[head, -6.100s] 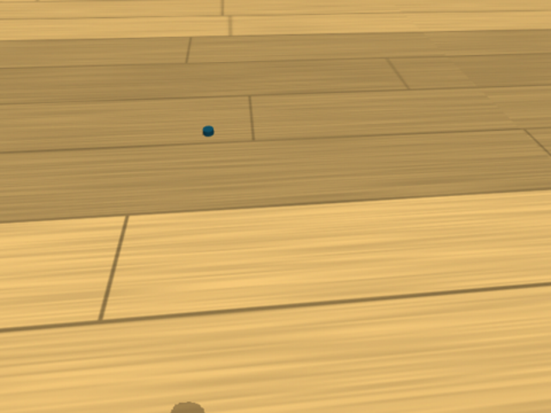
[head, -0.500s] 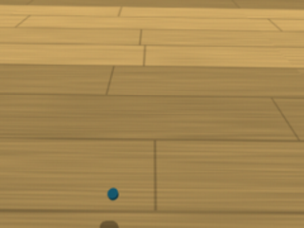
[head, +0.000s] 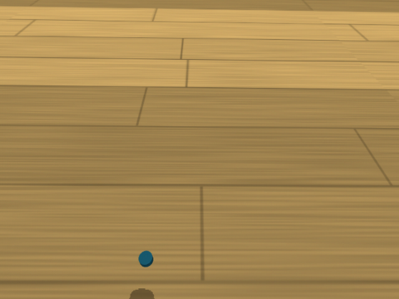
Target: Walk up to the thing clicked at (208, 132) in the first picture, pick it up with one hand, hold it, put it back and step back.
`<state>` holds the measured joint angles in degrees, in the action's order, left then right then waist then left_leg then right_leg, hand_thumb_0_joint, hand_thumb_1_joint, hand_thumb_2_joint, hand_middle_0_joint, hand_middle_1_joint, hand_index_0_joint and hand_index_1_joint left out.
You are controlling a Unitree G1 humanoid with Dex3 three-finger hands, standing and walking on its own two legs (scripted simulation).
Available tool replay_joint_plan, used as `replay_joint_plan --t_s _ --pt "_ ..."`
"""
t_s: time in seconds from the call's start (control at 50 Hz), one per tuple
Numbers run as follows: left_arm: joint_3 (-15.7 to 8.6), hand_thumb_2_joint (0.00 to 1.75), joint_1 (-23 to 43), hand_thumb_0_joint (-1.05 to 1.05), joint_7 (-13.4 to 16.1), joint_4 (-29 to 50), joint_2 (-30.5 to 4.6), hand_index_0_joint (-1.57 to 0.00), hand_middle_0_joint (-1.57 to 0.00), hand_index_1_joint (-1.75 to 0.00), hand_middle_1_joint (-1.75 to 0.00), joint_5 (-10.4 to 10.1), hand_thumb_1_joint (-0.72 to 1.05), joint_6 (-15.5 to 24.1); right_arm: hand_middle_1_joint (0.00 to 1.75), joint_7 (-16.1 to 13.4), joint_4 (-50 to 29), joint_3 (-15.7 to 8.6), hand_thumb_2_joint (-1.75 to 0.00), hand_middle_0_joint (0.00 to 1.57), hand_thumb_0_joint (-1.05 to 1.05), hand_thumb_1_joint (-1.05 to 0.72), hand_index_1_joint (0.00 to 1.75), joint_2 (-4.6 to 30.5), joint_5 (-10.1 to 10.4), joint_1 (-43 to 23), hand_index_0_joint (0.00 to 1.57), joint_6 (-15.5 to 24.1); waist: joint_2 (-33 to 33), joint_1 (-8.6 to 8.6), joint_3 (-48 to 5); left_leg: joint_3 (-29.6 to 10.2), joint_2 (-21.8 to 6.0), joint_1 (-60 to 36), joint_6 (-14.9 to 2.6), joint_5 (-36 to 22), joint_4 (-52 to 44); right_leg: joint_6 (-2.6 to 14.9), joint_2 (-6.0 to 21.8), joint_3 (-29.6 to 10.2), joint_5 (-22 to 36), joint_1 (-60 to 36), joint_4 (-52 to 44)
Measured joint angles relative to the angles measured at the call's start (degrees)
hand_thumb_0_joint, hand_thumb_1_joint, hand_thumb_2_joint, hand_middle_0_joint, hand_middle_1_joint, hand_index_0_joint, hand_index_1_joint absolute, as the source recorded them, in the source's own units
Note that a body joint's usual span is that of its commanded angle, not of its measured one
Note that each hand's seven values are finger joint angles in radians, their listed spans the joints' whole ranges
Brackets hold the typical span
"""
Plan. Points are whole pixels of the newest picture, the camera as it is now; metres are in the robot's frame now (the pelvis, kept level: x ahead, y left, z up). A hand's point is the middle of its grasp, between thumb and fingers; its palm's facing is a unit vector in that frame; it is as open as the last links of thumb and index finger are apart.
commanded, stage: stand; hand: left
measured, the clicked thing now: (146, 258) +0.47 +0.25 -0.77
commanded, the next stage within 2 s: none
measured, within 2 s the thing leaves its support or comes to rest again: neither
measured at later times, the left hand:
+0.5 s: hand out of the picture +0.09 +0.24 -0.15, palm faces -0.01 -0.94 -0.34, open 7.4 cm
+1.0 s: hand out of the picture +0.08 +0.25 -0.15, palm faces +0.00 -0.94 -0.35, open 7.4 cm
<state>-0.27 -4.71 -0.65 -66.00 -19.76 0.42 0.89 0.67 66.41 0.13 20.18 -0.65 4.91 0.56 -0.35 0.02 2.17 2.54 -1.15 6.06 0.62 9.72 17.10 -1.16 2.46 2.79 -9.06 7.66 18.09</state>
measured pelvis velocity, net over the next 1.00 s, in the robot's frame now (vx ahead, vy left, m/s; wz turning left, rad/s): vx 0.01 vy -0.01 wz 0.01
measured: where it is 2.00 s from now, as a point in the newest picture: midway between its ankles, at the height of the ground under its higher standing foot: outside the picture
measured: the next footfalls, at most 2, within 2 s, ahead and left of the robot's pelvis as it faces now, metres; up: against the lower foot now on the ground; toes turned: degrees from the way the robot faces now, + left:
none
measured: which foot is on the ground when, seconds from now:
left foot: down 0.00-1.00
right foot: down 0.00-1.00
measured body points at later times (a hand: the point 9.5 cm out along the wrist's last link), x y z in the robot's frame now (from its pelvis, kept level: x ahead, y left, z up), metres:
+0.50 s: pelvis +0.01 -0.01 +0.00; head +0.02 -0.01 +0.45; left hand +0.09 +0.29 -0.13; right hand +0.09 -0.31 -0.13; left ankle +0.00 +0.12 -0.75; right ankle +0.01 -0.13 -0.75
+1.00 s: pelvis +0.01 -0.01 +0.00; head +0.01 -0.02 +0.45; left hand +0.08 +0.29 -0.13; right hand +0.09 -0.31 -0.14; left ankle +0.00 +0.12 -0.75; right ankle +0.01 -0.13 -0.75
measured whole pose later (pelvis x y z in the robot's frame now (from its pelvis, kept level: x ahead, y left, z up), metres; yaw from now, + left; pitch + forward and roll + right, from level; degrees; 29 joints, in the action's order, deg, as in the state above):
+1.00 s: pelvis +0.01 -0.01 +0.00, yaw +0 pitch -2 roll +0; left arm -0.4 -5.7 -0.5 -65.7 -19.8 0.4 0.7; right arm 0.4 65.4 0.6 20.3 -0.6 5.8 0.3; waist -0.7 -0.3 2.1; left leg 2.0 -2.0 4.4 1.5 10.0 16.3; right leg -0.4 1.6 3.4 -9.7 5.9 17.5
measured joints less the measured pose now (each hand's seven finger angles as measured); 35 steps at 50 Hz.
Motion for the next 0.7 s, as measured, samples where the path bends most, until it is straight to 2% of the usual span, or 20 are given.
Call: replay_joint_plan --t_s 0.7 --pt "-0.1 0.90 -0.9 0.01 0.1 0.0 0.2 -0.20 -0.21 -0.30 -0.30 -0.1 0.90 -0.1 0.30 -0.2 -0.7 0.3 -0.90 0.21 0.00 -0.90 0.30 0.1 0.1 0.3 0.20 -0.3 -0.3 -0.27 0.1 -0.5 -0.9 -1.4 0.80 0.5 -0.6 0.72 -0.9 0.5 -0.6 -1.6 -0.7"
